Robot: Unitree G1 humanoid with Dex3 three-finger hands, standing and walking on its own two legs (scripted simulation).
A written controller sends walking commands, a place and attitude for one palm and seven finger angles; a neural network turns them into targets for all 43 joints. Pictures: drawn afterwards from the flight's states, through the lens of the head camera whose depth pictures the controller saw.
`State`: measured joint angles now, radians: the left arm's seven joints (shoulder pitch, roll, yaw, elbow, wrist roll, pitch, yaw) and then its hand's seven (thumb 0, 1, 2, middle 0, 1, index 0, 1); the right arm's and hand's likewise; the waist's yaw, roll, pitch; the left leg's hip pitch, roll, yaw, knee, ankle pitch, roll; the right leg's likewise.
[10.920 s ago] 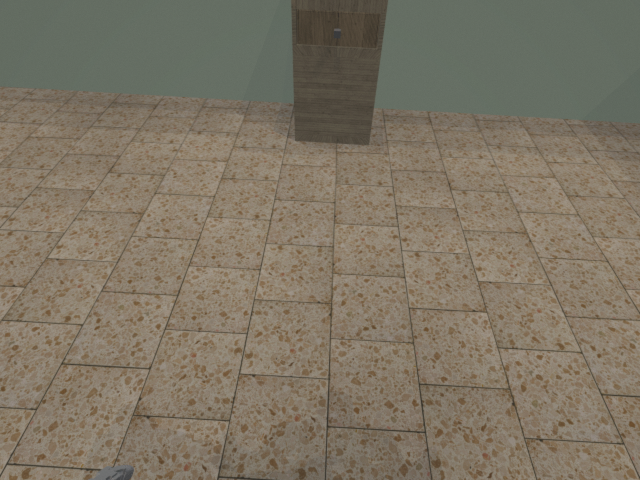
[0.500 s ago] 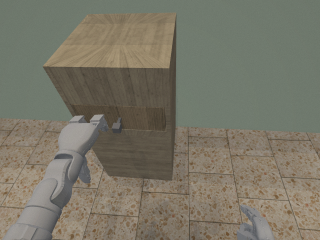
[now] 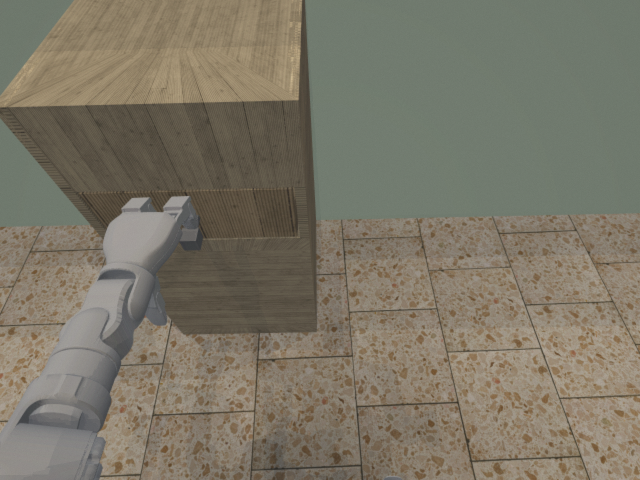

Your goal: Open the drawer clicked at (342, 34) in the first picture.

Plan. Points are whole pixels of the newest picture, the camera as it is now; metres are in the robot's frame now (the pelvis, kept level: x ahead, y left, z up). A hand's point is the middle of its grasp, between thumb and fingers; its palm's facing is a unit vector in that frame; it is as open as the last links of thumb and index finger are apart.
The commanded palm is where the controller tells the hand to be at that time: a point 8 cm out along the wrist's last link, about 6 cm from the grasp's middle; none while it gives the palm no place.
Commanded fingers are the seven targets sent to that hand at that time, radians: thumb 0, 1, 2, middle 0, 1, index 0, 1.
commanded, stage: move the hooked fingers above the handle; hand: left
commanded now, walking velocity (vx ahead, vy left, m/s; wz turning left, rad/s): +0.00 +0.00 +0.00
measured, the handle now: (193, 231) +0.55 +0.27 -0.13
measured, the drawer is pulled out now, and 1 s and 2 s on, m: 0.00 0.00 0.00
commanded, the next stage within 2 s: none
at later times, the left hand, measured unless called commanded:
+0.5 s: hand (176, 239) +0.46 +0.25 -0.04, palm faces -0.04 -0.04 -1.00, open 13.8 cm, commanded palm +0.46 +0.26 +0.02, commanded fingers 0.00 -0.50 0.30 -0.30 -1.20 -0.30 -1.20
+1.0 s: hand (179, 234) +0.50 +0.26 -0.08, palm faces -0.04 +0.00 -1.00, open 13.7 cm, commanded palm +0.50 +0.26 -0.02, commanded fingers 0.00 -0.50 0.30 -0.30 -1.20 -0.30 -1.20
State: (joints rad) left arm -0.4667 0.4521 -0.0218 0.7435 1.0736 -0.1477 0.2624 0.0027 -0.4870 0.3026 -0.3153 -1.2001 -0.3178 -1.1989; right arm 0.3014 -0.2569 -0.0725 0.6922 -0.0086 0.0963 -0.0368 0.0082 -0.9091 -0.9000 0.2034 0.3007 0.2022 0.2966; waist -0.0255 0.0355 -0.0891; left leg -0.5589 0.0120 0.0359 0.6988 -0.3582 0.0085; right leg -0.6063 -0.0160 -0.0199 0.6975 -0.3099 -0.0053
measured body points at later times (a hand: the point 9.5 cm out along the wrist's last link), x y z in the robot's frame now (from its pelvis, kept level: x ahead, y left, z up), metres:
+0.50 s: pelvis -0.01 +0.02 -0.04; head +0.10 +0.03 +0.40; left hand +0.46 +0.25 +0.02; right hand +0.01 -0.26 -0.16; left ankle -0.02 +0.12 -0.72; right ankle +0.01 -0.12 -0.72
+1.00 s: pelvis -0.02 +0.02 -0.07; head +0.14 +0.03 +0.35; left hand +0.50 +0.26 -0.02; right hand -0.05 -0.26 -0.19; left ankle -0.02 +0.12 -0.72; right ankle +0.01 -0.12 -0.72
